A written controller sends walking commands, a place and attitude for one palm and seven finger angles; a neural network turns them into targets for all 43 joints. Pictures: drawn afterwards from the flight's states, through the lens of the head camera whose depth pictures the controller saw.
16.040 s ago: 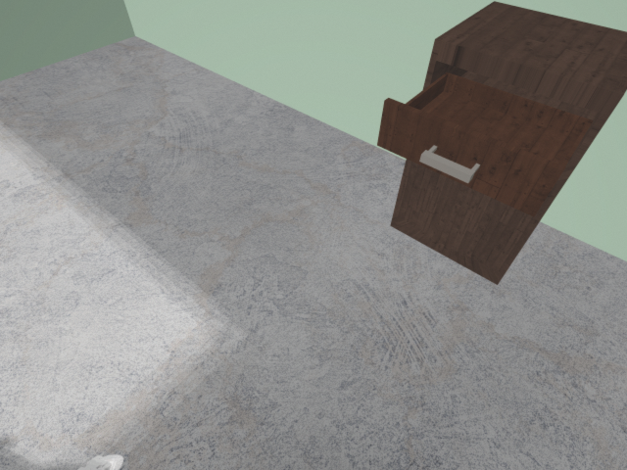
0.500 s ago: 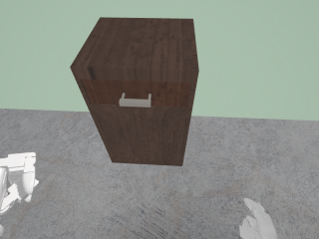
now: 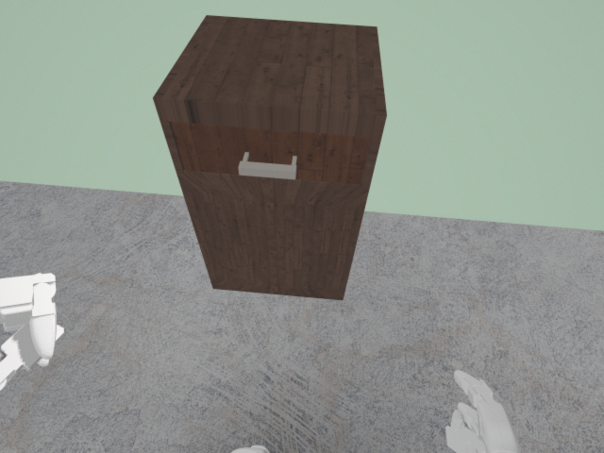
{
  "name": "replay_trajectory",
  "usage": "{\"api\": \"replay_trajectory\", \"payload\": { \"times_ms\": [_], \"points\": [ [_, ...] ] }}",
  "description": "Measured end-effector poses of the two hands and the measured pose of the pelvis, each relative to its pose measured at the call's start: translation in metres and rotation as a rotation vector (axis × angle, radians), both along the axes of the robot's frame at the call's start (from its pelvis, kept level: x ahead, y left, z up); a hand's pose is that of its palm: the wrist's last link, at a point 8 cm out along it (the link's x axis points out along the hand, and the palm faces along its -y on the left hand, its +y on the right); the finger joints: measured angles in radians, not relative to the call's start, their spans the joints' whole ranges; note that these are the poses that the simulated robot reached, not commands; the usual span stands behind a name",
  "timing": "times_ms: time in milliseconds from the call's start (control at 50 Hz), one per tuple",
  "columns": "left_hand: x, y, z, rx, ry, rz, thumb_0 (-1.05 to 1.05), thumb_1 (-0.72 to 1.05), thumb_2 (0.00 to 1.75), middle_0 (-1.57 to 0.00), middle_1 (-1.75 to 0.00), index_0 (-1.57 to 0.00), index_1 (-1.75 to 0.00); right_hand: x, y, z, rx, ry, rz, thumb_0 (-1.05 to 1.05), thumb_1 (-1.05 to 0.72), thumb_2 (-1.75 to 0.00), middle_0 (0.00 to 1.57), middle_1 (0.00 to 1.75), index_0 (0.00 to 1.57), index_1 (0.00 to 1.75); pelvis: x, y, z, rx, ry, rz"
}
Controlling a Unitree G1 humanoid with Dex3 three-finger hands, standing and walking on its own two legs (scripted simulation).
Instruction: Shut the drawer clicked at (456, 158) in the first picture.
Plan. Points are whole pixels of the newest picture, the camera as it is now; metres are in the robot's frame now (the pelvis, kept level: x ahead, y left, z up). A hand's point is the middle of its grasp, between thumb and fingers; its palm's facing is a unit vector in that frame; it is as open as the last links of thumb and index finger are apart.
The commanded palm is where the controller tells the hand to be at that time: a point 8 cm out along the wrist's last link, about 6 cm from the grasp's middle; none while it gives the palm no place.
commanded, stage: step back with the hand held close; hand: left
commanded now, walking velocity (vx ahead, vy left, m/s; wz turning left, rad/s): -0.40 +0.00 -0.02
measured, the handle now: (269, 164) +0.72 +0.12 -0.09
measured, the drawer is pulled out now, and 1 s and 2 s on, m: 0.00 0.00 0.00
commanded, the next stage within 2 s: stop stepping back and stand still in 0.66 s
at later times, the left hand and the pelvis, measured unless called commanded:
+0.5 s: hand (12, 396) +0.14 +0.24 +0.17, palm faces +0.37 -0.80 -0.47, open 3.3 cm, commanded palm +0.05 +0.28 +0.19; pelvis -0.05 +0.00 +0.00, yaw +4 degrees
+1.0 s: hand out of the picture +0.04 +0.21 +0.16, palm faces +0.29 -0.83 -0.47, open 3.2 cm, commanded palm -0.03 +0.25 +0.19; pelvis -0.16 -0.03 +0.01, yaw +0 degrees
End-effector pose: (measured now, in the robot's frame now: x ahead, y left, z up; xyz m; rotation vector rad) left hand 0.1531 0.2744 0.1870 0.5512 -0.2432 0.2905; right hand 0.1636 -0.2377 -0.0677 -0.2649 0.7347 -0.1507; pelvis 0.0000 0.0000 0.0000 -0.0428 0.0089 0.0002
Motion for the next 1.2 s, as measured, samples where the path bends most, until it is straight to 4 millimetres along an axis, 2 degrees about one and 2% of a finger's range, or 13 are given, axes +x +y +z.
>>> {"api": "replay_trajectory", "payload": {
  "times_ms": [160,260,360,440,520,600,700,780,820,940,1000,1100,1200],
  "points": [
    [-0.008,-0.004,0.003,0.056,-0.039,-0.026,0.01,0.89,0.90,-1.41,-1.60,-1.41,-1.60,-0.020,-0.007,-0.006,-0.011,0.017,-0.011,0.02,-0.90,-0.90,0.20,0.30,0.21,0.30,-0.013,-0.006,-0.005,0.006,0.000,0.032],
    [-0.023,-0.009,0.005,0.091,-0.039,-0.009,0.01,0.89,0.90,-1.41,-1.60,-1.41,-1.60,-0.024,-0.013,-0.011,0.003,0.015,0.002,0.02,-0.90,-0.90,0.20,0.30,0.21,0.30,-0.023,-0.014,-0.009,0.010,0.001,0.040],
    [-0.038,-0.011,0.006,0.016,-0.061,0.008,0.01,0.89,0.90,-1.41,-1.60,-1.41,-1.60,-0.032,-0.016,-0.007,0.000,0.061,-0.002,0.02,-0.90,-0.90,0.20,0.30,0.21,0.30,-0.031,-0.014,-0.002,0.032,0.011,0.055],
    [-0.047,-0.001,0.001,-0.012,-0.068,0.019,0.01,0.89,0.90,-1.41,-1.60,-1.41,-1.60,-0.037,-0.011,0.000,-0.034,0.058,0.001,0.02,-0.90,-0.90,0.20,0.30,0.21,0.30,-0.040,-0.007,-0.002,0.027,0.028,0.065],
    [-0.057,0.009,-0.002,0.030,-0.058,0.012,0.01,0.89,0.90,-1.41,-1.60,-1.41,-1.60,-0.043,-0.001,0.001,-0.029,0.022,0.012,0.02,-0.90,-0.90,0.20,0.30,0.21,0.30,-0.057,-0.005,-0.004,0.027,0.023,0.074],
    [-0.073,0.008,0.004,0.023,-0.048,0.029,0.02,0.89,0.90,-1.41,-1.60,-1.41,-1.60,-0.054,0.012,0.004,0.014,-0.009,0.049,0.02,-0.90,-0.90,0.20,0.30,0.21,0.30,-0.069,-0.008,0.000,0.008,0.043,0.049],
    [-0.090,-0.019,0.009,0.016,-0.062,-0.035,0.02,0.89,0.90,-1.41,-1.60,-1.41,-1.60,-0.075,0.014,-0.002,0.058,-0.020,0.096,0.01,-0.90,-0.90,0.20,0.30,0.21,0.30,-0.093,-0.021,-0.001,0.019,0.061,0.000],
    [-0.102,-0.043,0.011,0.018,-0.043,-0.101,0.02,0.89,0.90,-1.41,-1.60,-1.41,-1.60,-0.102,0.000,-0.007,0.082,0.006,0.066,0.01,-0.90,-0.90,0.20,0.30,0.21,0.30,-0.120,-0.031,0.002,-0.001,0.050,-0.008],
    [-0.111,-0.046,0.012,0.025,-0.025,-0.113,0.01,0.89,0.90,-1.41,-1.60,-1.41,-1.60,-0.119,-0.010,-0.003,0.080,0.026,0.022,0.02,-0.90,-0.90,0.20,0.30,0.21,0.30,-0.127,-0.034,0.006,0.021,0.059,-0.015],
    [-0.137,-0.032,0.000,0.008,0.046,-0.054,0.01,0.89,0.90,-1.41,-1.60,-1.41,-1.60,-0.164,-0.042,0.006,0.001,0.015,-0.073,0.02,-0.90,-0.90,0.20,0.30,0.21,0.30,-0.144,-0.030,0.006,0.020,0.053,-0.014],
    [-0.151,-0.024,-0.005,-0.022,0.045,-0.028,0.01,0.89,0.90,-1.41,-1.60,-1.41,-1.60,-0.185,-0.050,0.010,-0.034,0.028,-0.094,0.02,-0.90,-0.90,0.20,0.30,0.21,0.30,-0.156,-0.027,0.008,0.032,0.023,-0.003],
    [-0.177,-0.018,-0.005,-0.028,0.028,0.008,0.02,0.89,0.90,-1.41,-1.60,-1.41,-1.60,-0.208,-0.048,0.014,-0.051,0.008,-0.076,0.02,-0.90,-0.90,0.20,0.30,0.20,0.30,-0.171,-0.024,0.010,0.036,-0.004,0.010],
    [-0.195,-0.019,-0.001,-0.030,-0.003,0.051,0.02,0.89,0.90,-1.41,-1.60,-1.41,-1.60,-0.216,-0.034,0.008,-0.012,0.005,-0.036,0.02,-0.90,-0.90,0.20,0.30,0.20,0.30,-0.182,-0.028,0.011,0.034,-0.015,0.032]
  ]
}}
